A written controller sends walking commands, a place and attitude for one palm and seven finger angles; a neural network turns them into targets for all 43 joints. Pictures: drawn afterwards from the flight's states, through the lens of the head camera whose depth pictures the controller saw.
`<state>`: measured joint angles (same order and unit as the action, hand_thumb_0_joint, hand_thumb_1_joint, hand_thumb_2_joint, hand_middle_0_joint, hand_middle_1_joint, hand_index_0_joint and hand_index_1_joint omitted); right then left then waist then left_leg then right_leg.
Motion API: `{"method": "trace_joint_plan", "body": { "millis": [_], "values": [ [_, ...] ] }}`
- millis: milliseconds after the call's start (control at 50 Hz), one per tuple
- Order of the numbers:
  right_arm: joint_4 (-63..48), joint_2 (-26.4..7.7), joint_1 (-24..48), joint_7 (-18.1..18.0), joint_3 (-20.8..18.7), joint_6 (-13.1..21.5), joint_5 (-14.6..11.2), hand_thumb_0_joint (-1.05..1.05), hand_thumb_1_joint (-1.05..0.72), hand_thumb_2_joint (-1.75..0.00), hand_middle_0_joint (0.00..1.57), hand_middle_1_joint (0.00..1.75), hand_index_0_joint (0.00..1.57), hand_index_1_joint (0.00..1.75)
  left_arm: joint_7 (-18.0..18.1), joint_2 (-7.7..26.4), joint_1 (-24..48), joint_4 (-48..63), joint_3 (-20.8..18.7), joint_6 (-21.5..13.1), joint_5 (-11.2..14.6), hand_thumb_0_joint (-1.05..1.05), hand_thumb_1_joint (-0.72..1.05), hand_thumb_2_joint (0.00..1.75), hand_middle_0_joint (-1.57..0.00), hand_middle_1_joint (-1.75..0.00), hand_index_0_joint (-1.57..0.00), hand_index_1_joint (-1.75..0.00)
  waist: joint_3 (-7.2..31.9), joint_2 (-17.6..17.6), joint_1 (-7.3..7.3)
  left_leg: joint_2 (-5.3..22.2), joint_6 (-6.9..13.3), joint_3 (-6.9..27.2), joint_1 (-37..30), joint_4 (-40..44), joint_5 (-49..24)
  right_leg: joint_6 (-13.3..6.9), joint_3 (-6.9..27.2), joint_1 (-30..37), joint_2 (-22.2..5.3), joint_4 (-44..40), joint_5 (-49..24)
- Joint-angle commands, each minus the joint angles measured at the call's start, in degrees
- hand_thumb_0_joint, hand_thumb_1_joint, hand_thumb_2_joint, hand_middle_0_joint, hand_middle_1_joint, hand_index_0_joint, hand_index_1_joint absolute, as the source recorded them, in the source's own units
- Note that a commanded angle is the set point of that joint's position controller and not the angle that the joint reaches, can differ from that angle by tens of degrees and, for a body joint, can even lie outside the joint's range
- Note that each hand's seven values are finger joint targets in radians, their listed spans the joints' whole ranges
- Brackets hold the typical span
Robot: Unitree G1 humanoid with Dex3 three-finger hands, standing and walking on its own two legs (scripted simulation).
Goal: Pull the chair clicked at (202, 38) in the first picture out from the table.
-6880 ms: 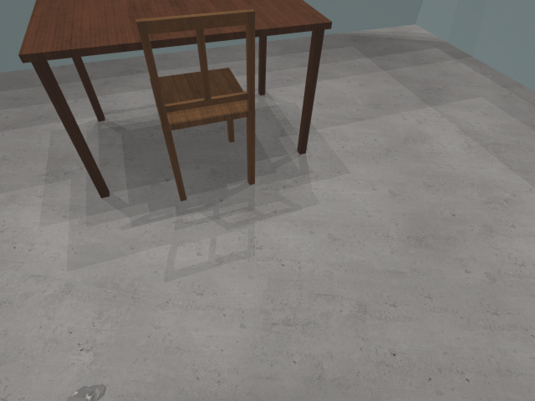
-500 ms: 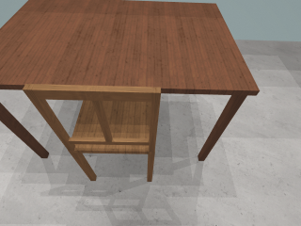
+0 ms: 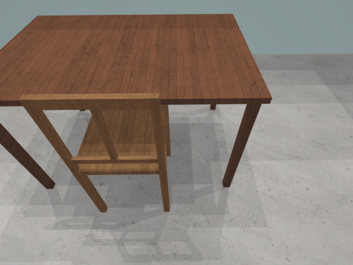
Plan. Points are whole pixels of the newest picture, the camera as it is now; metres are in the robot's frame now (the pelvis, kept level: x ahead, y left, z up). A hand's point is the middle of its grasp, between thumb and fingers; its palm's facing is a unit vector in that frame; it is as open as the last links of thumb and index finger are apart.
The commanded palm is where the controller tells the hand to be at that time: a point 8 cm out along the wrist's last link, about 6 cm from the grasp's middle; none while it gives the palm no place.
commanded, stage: come to a stop and stand still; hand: left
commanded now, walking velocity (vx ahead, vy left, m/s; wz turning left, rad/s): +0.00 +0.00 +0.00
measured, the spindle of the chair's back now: (105, 135) +0.53 +0.29 -0.09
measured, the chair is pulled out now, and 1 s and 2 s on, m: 0.00 0.00 0.00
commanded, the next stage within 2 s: look again from close up in 1.46 s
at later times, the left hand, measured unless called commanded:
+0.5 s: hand out of the picture -0.06 +0.17 -0.17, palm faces +0.07 -0.98 -0.16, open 7.4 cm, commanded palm none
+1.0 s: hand out of the picture -0.02 +0.19 -0.17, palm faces +0.04 -0.98 -0.17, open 7.3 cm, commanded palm none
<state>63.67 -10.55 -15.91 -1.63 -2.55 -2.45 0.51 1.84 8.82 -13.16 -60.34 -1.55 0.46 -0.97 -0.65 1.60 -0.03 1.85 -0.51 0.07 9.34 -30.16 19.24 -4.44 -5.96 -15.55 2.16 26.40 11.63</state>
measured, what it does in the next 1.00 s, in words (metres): stands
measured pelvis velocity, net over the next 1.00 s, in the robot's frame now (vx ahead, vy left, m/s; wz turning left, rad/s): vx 0.00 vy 0.03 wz -0.01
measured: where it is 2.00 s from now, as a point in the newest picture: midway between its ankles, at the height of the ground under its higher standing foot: outside the picture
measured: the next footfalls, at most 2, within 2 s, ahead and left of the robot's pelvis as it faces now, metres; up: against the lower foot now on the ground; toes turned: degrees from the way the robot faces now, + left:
none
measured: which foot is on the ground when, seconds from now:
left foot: down 0.00-1.00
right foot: down 0.00-1.00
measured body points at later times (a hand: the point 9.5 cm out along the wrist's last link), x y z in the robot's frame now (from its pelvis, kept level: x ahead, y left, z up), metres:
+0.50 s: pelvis -0.03 +0.01 +0.01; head -0.03 +0.01 +0.46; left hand -0.06 +0.22 -0.16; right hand -0.08 -0.19 -0.16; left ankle -0.06 +0.13 -0.74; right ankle +0.03 -0.07 -0.74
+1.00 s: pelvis +0.00 +0.03 +0.01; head +0.01 +0.03 +0.45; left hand -0.02 +0.24 -0.16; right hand -0.03 -0.17 -0.16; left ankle -0.06 +0.13 -0.74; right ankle +0.03 -0.07 -0.74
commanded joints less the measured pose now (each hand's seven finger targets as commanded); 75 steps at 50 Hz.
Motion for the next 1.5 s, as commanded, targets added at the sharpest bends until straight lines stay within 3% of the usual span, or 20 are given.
{"method": "trace_joint_plan", "body": {
  "millis": [0,40,60,80,180,240,320,560,820,1040,1240,1480],
  "values": [
    [-0.62,-3.31,-3.06,-0.79,0.9,2.81,0.36,0.0,-0.9,-0.9,0.2,0.3,0.2,0.3,0.07,5.58,-3.24,0.16,-0.67,-1.09,1.24,0.0,0.9,0.9,-0.2,-0.3,-0.2,-0.3,2.46,1.08,-1.32,5.9,2.41,6.02,-1.43,11.49,-12.57,2.37,10.5,6.36,-8.11,-7.19,-5.53],
    [0.17,-3.31,-3.61,-1.03,1.25,2.94,0.5,0.0,-0.9,-0.9,0.2,0.3,0.2,0.3,0.15,5.99,-2.67,-0.88,-0.79,-1.16,1.09,0.0,0.9,0.9,-0.2,-0.3,-0.2,-0.3,2.87,1.1,-1.3,5.07,2.33,4.31,0.67,10.22,-12.48,3.78,9.88,9.57,-8.27,-7.47,-8.24],
    [0.66,-2.62,-3.44,-0.91,1.43,2.95,0.31,0.0,-0.9,-0.9,0.2,0.3,0.2,0.3,0.17,6.58,-1.93,-1.46,-0.67,-0.98,1.1,0.0,0.9,0.9,-0.2,-0.3,-0.2,-0.3,2.83,3.87,-1.13,4.99,1.95,4.02,1.42,11.48,-12.11,3.32,8.82,11.11,-8.6,-6.9,-8.43],
    [0.76,-2.33,-3.49,-0.88,1.58,2.78,0.32,0.0,-0.9,-0.9,0.2,0.3,0.2,0.3,0.14,6.47,-2.18,-1.8,-0.66,-0.95,1.12,0.0,0.9,0.9,-0.2,-0.3,-0.2,-0.3,1.89,4.11,-1.33,4.93,1.63,3.77,2.87,12.46,-9.25,3.12,8.66,11.63,-8.41,-7.46,-6.35],
    [1.04,-1.24,-5.62,-0.82,1.69,1.85,0.53,0.0,-0.9,-0.9,0.2,0.3,0.2,0.3,-0.02,5.59,-3.32,-3.16,-0.37,-0.36,0.71,0.0,0.9,0.9,-0.2,-0.3,-0.2,-0.3,-7.71,-0.83,-0.98,2.97,1.72,3.12,7.02,14.44,1.75,3.21,10.78,5.17,-7.99,-11.99,7.7],
    [1.21,-0.81,-7.48,-0.79,1.71,1.61,0.53,0.0,-0.9,-0.9,0.2,0.3,0.2,0.3,0.04,4.99,-4.48,-3.45,-0.35,-0.21,0.57,0.0,0.9,0.9,-0.2,-0.3,-0.2,-0.3,-8.79,-3.15,-0.63,2.38,2.06,2.53,6.69,13.96,3.19,3.51,11.26,2.24,-7.92,-13.29,11.97],
    [1.11,-0.54,-9.18,-0.72,1.61,1.72,0.55,0.0,-0.9,-0.9,0.2,0.3,0.2,0.3,0.12,4.52,-5.67,-3.21,-0.44,-0.28,0.5,0.0,0.9,0.9,-0.2,-0.3,-0.2,-0.3,-6.73,-3.16,-0.18,2.02,2.45,2.41,6.11,13.43,3.9,3.68,11.41,1.5,-7.79,-13.29,13.26],
    [1.01,0.46,-10.2,-0.97,2.0,3.01,0.31,0.0,-0.9,-0.9,0.2,0.3,0.2,0.3,0.25,2.24,-8.86,-4.5,0.03,-1.0,0.45,0.0,0.9,0.9,-0.2,-0.3,-0.2,-0.3,-4.92,0.17,-0.58,3.38,2.71,3.84,7.1,14.84,1.08,3.0,9.39,3.98,-7.61,-8.67,2.91],
    [1.23,0.11,-9.91,-1.17,2.3,3.74,-0.06,0.0,-0.9,-0.9,0.2,0.3,0.2,0.3,0.55,1.78,-8.66,-5.01,0.66,-1.28,0.51,0.0,0.9,0.9,-0.2,-0.3,-0.2,-0.3,-5.75,-0.56,-0.62,4.13,2.51,3.78,5.46,15.01,-4.95,2.99,7.98,5.36,-7.83,-6.27,-4.63],
    [1.39,-0.45,-8.9,-1.51,2.33,4.27,-0.16,0.0,-0.9,-0.9,0.2,0.3,0.2,0.3,0.72,2.29,-7.94,-4.92,0.68,-1.62,0.63,0.0,0.9,0.9,-0.2,-0.3,-0.2,-0.3,-2.62,-0.95,-0.27,4.55,2.28,3.01,1.11,13.13,-15.56,2.65,7.61,7.64,-8.31,-4.64,-12.42],
    [1.54,-1.51,-7.6,-1.64,2.14,4.35,-0.16,0.0,-0.9,-0.9,0.2,0.3,0.2,0.3,0.73,3.67,-7.06,-4.88,0.53,-1.75,0.65,0.0,0.9,0.9,-0.2,-0.3,-0.2,-0.3,-2.25,-0.53,-0.22,4.58,2.07,2.72,-0.78,12.54,-19.16,2.41,7.38,8.77,-8.67,-4.29,-15.39],
    [1.3,-3.43,-5.99,-1.63,1.83,4.33,-0.08,0.0,-0.9,-0.9,0.2,0.3,0.2,0.3,0.57,5.39,-5.16,-4.52,0.25,-1.78,0.66,0.0,0.9,0.9,-0.2,-0.3,-0.2,-0.3,-3.18,-0.31,-0.21,4.68,2.06,2.95,-1.35,13.32,-18.4,2.1,7.53,9.04,-8.73,-5.0,-14.59]
  ]
}}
